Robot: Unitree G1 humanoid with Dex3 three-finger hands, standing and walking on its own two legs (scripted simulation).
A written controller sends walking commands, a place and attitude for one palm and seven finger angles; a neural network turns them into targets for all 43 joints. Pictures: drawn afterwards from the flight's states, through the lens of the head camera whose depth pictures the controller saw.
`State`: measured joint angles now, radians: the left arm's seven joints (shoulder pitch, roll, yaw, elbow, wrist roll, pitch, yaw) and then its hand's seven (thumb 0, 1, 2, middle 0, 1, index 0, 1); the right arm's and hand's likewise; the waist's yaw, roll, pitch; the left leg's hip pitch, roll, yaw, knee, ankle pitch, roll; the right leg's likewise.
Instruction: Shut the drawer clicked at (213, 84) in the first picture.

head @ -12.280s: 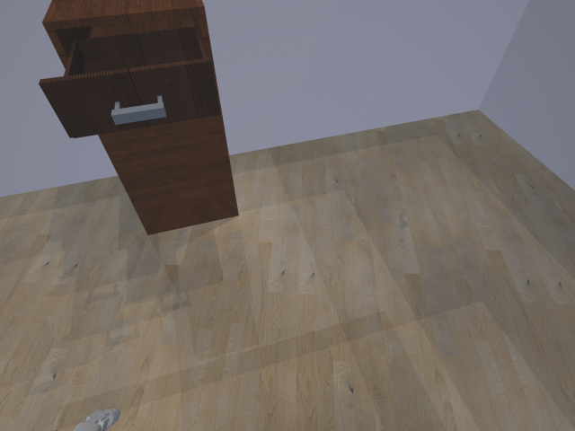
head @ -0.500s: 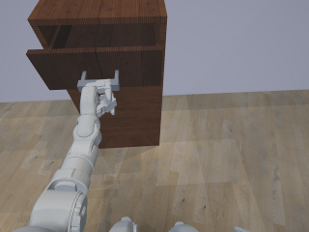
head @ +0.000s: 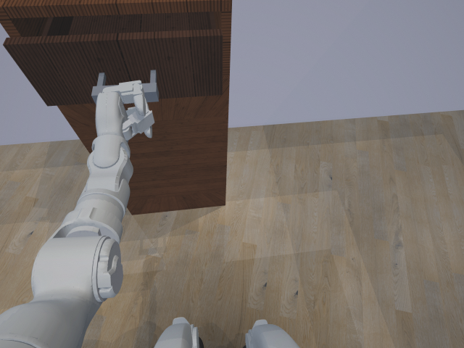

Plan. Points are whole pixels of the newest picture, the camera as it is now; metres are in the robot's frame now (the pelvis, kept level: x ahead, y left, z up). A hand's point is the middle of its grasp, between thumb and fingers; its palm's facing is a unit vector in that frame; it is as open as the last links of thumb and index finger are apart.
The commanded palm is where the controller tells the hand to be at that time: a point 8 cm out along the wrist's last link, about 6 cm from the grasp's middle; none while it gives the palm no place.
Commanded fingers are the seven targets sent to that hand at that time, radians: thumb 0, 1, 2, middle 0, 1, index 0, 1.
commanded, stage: push the drawer shut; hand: left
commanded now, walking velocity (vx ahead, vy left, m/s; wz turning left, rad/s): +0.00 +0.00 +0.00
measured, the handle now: (127, 85) +0.58 +0.15 +0.09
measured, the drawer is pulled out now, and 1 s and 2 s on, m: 0.07 0.00 0.00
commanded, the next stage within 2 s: pull the fist back off the drawer in 0.94 s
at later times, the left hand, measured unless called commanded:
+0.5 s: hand (150, 95) +0.54 +0.11 +0.10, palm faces +0.05 -1.00 -0.03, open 3.4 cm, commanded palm +0.54 +0.15 +0.09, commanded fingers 0.00 0.90 0.90 -1.40 -1.60 -1.40 -1.60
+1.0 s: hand (148, 84) +0.57 +0.11 +0.10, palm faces +0.05 -1.00 -0.04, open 3.3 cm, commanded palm +0.61 +0.15 +0.09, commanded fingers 0.00 0.90 0.90 -1.40 -1.60 -1.40 -1.60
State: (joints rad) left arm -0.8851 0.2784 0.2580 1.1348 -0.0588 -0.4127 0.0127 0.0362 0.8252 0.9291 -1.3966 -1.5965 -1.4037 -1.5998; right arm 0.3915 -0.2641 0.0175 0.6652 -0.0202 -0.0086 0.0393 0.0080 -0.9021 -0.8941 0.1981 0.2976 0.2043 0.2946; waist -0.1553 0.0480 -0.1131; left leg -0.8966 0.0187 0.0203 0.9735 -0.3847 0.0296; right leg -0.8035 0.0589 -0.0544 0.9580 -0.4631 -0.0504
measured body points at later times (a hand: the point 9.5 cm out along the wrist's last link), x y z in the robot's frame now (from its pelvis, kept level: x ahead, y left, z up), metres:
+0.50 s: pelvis +0.00 +0.01 -0.01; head +0.12 +0.01 +0.42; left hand +0.53 +0.16 +0.10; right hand -0.03 -0.25 -0.12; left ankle +0.04 +0.10 -0.68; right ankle +0.00 -0.09 -0.68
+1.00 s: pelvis -0.01 +0.01 -0.02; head +0.14 +0.03 +0.41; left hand +0.56 +0.17 +0.10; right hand -0.07 -0.24 -0.12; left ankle +0.04 +0.10 -0.68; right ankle +0.00 -0.09 -0.68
